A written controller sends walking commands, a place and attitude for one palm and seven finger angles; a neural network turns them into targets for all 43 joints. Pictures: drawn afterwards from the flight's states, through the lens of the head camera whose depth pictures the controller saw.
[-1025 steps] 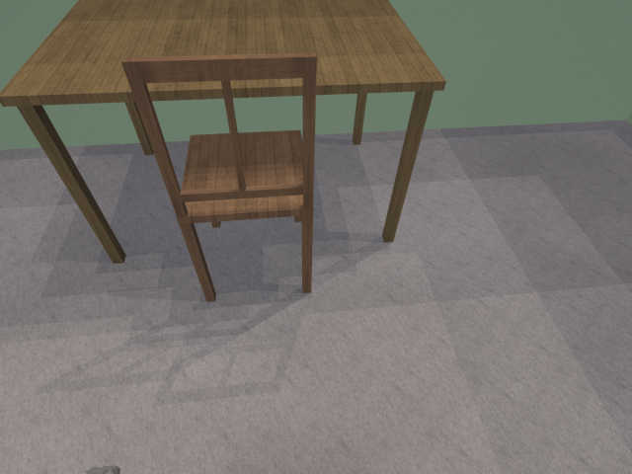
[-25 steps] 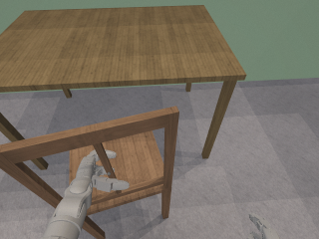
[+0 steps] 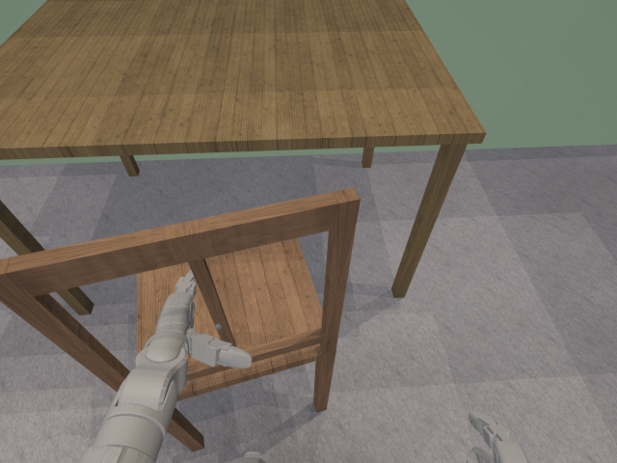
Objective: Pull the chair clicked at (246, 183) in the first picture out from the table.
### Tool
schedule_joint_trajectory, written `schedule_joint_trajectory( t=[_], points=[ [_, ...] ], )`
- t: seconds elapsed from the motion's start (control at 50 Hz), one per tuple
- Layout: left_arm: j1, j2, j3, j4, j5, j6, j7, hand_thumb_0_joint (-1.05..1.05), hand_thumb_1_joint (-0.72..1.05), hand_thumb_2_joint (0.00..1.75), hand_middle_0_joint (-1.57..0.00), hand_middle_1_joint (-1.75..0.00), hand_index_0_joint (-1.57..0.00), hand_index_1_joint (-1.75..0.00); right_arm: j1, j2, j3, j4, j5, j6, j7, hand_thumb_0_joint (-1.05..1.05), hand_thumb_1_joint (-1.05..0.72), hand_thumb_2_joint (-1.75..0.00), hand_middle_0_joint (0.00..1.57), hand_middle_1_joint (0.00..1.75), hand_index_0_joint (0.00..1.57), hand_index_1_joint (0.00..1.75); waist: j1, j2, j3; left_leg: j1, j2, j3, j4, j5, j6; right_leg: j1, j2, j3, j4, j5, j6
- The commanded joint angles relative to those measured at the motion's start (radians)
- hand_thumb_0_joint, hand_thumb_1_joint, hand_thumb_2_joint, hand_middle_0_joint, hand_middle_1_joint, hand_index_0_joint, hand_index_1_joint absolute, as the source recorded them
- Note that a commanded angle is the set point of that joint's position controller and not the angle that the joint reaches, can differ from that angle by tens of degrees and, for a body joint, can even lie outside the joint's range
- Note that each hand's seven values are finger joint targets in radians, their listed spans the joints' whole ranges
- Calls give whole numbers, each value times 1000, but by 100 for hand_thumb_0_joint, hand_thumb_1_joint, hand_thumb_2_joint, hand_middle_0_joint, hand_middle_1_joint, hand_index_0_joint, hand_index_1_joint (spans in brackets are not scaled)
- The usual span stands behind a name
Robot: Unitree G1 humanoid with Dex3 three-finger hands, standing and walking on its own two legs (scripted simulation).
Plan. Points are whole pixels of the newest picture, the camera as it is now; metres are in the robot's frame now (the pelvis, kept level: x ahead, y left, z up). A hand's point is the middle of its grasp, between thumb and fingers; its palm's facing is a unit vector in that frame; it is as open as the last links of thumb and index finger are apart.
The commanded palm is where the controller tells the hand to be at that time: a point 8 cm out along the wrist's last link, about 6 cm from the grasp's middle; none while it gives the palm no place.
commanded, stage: draw the fingers out of the gap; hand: left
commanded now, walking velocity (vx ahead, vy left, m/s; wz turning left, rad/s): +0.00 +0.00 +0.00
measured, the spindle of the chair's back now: (218, 316) +0.33 +0.14 -0.03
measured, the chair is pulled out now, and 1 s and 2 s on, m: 0.19 0.19 0.19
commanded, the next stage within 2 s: draw the hand back to the body in 0.70 s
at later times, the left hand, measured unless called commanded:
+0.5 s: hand (215, 385) +0.23 +0.13 -0.03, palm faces +0.02 -0.98 -0.18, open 17.4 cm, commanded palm +0.20 +0.18 -0.01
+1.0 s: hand (195, 408) +0.19 +0.14 +0.02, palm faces +0.08 -1.00 -0.06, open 17.5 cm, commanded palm +0.16 +0.20 +0.03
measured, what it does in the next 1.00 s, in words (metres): stands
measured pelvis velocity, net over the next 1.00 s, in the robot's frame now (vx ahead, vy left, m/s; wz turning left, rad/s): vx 0.01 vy -0.02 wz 0.04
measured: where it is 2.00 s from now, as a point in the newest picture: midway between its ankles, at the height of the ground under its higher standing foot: outside the picture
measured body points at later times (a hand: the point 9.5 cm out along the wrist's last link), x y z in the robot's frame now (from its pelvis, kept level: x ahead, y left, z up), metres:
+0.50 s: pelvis +0.02 -0.01 +0.00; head +0.04 -0.02 +0.45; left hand +0.23 +0.18 -0.02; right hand +0.20 -0.25 -0.07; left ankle +0.04 +0.12 -0.69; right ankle +0.01 -0.12 -0.69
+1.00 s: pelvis +0.01 -0.02 -0.03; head +0.04 -0.02 +0.42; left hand +0.18 +0.19 +0.03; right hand +0.20 -0.25 -0.09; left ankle +0.04 +0.12 -0.69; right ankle +0.01 -0.12 -0.69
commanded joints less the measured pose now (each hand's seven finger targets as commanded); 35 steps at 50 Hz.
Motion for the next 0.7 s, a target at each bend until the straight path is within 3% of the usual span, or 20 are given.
schedule_joint_trajectory(
  t=[0.0, 0.06, 0.14, 0.24, 0.3, 0.4, 0.5, 0.56, 0.68],
  points=[
    [-134, 101, 38, -277, 0, -63, -1, 0, -55, 20, 0, 0, 0, 0, -63, -128, -60, -176, -6, -53, -1, 0, -90, -90, 20, 30, 20, 30, 15, 15, -264, 216, -17, -9, -134, 140, 24, 65, 16, -13, -141, 144, -24],
    [-74, 77, 0, -343, 2, -61, 5, 0, -55, 20, 0, 0, 0, 0, -64, -125, -62, -187, -7, -59, 1, 0, -90, -90, 20, 30, 20, 30, 2, -11, -247, 222, -12, -10, -127, 168, 26, 60, 18, -18, -136, 176, -20],
    [63, 82, -5, -430, -4, -46, 16, 0, -55, 20, 0, 0, 0, 0, -76, -126, -62, -207, -7, -64, -2, 0, -90, -90, 20, 30, 20, 30, 6, -39, -229, 206, -12, -8, -122, 163, 28, 69, 17, -17, -139, 181, -17],
    [164, 104, -11, -555, 5, -39, 25, 0, -55, 20, 0, 0, 0, 0, -88, -121, -56, -226, -10, -77, -12, 0, -90, -90, 20, 30, 20, 30, 6, -20, -200, 193, -18, -8, -114, 146, 31, 65, 13, -14, -138, 167, -17],
    [198, 77, -55, -599, 8, -34, 22, 0, -55, 20, 0, 0, 0, 0, -90, -116, -48, -230, -11, -90, -18, 0, -90, -90, 20, 30, 20, 30, -9, -4, -170, 195, -20, -15, -104, 135, 33, 40, 12, -17, -137, 154, -16],
    [331, 74, -66, -660, -1, -27, 7, 0, -55, 20, 0, 0, 0, 0, -80, -114, -45, -246, -14, -114, -23, 0, -90, -90, 20, 30, 20, 30, 0, -29, -192, 196, -26, -18, -85, 162, 36, 62, 8, -16, -128, 193, -16],
    [510, 89, -58, -713, 7, -4, -5, 0, -55, 20, 0, 0, 0, 0, -73, -112, -40, -277, -17, -117, -19, 0, -90, -90, 20, 30, 20, 30, 8, -48, -152, 153, -29, -15, -69, 165, 35, 56, 4, -17, -117, 211, -12],
    [557, 86, -74, -796, 14, -7, -4, 0, -55, 20, 0, 0, 0, 0, -68, -106, -38, -301, -19, -125, -19, 0, -90, -90, 20, 30, 20, 30, 5, -35, -147, 145, -33, -19, -57, 160, 36, 43, 4, -18, -107, 204, -13],
    [652, 124, -32, -851, 9, -31, -9, 0, -55, 20, 0, 0, 0, 0, -53, -101, -44, -300, -22, -148, -31, 0, -90, -90, 20, 30, 20, 30, 2, -43, -134, 108, -39, -20, -23, 145, 41, 26, 5, -5, -105, 194, -10]
  ],
)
